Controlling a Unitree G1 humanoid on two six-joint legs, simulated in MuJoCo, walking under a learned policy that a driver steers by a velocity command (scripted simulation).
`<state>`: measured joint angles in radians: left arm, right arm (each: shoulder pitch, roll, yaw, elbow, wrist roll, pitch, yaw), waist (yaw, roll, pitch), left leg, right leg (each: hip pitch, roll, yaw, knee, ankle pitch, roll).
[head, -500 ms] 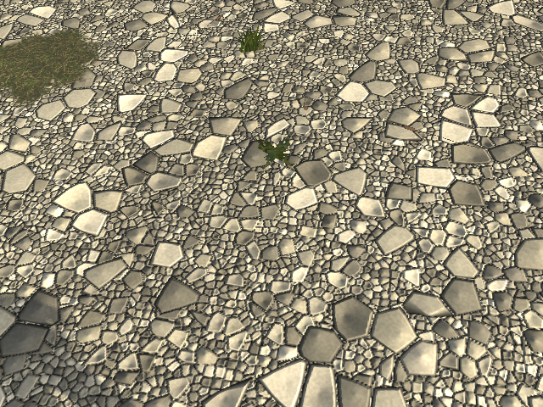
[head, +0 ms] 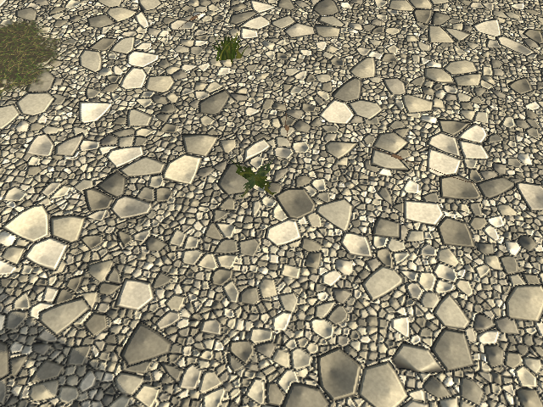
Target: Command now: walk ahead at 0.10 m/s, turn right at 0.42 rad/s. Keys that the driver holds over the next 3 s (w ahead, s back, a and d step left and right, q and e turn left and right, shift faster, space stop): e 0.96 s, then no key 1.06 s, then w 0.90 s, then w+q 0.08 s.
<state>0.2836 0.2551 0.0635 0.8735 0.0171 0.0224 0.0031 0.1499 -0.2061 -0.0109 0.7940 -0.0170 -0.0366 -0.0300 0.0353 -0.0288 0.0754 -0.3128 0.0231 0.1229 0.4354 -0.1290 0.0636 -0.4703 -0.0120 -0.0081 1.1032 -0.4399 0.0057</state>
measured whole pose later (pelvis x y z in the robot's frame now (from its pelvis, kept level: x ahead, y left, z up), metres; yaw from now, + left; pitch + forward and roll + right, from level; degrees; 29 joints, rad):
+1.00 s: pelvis +0.00 +0.00 +0.00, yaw -35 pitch +0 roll -1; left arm 0.21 0.33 0.09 0.76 0.01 0.09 -0.05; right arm 0.18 -0.25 -0.03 0.70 -0.02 0.01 -0.04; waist 0.00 -0.04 0.07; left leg -0.19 0.02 0.09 0.42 -0.23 0.04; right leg -0.43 0.05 0.05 1.00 -0.43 0.06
